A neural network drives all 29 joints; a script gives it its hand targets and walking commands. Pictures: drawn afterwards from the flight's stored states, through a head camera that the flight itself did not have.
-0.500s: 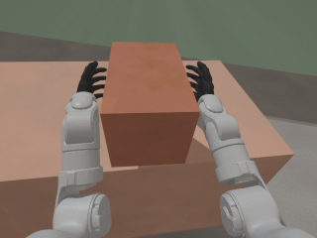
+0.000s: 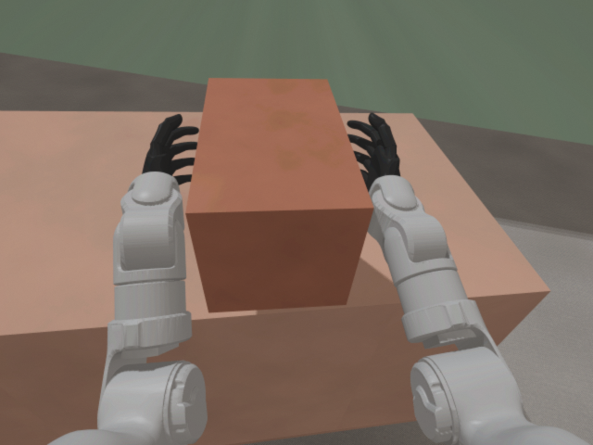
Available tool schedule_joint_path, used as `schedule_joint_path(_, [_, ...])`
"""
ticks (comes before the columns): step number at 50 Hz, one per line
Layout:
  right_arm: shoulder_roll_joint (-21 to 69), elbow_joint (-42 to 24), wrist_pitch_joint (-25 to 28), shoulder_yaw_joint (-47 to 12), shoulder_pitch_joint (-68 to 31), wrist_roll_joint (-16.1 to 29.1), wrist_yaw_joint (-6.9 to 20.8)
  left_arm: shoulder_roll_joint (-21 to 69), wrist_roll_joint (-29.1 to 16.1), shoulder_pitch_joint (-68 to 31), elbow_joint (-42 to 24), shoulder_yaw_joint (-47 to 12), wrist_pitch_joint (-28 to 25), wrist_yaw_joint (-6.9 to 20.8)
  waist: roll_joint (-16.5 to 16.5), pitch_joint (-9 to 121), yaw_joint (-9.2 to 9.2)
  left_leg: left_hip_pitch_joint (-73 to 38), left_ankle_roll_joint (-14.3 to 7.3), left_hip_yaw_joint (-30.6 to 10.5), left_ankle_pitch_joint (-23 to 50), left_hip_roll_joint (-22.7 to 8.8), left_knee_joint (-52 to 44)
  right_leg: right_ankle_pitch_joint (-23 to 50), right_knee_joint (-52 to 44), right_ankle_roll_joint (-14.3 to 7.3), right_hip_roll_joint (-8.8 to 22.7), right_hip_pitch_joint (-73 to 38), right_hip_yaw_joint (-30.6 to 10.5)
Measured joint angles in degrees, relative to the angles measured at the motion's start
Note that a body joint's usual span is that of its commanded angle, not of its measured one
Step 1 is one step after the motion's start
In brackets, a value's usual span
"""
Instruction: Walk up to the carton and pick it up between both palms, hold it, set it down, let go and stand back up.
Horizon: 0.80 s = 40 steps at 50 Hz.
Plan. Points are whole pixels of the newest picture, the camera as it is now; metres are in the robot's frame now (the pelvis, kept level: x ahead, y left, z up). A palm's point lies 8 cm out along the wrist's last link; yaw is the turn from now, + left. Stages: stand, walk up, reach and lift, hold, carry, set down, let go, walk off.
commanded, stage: hold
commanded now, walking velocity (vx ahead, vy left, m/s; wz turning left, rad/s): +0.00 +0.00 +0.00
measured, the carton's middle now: (273, 185) +0.40 +0.02 +0.16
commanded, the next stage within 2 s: none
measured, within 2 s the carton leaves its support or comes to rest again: neither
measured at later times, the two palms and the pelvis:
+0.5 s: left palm (160, 177) +0.36 +0.15 +0.21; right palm (383, 178) +0.36 -0.12 +0.21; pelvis +0.00 +0.00 +0.00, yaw +0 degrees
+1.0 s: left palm (161, 180) +0.36 +0.15 +0.20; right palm (381, 178) +0.36 -0.12 +0.21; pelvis +0.00 +0.00 +0.00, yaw +0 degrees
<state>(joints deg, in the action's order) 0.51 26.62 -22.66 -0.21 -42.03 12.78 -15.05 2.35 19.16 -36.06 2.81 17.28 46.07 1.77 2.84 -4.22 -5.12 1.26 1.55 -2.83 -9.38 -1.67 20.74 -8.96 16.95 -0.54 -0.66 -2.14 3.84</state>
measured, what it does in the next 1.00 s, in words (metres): stands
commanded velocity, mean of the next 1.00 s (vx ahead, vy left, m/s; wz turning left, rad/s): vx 0.00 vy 0.00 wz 0.00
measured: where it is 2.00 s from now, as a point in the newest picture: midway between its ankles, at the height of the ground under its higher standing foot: outside the picture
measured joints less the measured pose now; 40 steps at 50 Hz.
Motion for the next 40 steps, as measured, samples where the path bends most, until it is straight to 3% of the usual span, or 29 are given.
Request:
schedule_joint_path(22, [0.0, -2.1, -0.4, -0.9, 1.4, 0.8, -0.7, 0.3, -0.1, 1.4, -2.3, -0.1, 0.7, 0.5, 0.0, -0.1, -0.55, -0.6, 0.0, 0.0, -0.6, 0.0, 0.7, -0.2, 0.0, 0.1, 0.0, -0.9, 0.0])
schedule_joint_path(40, [0.0, 1.1, 0.3, 0.6, -0.6, -0.6, 0.4, 0.5, 0.2, -1.0, 1.3, 0.8, -0.4, -0.1, -0.3, 0.3, 0.25, 0.2, -0.2, 0.6, 0.3, 0.1, -0.1, 0.3, 0.5, 0.1, 0.1, 0.7, -0.6])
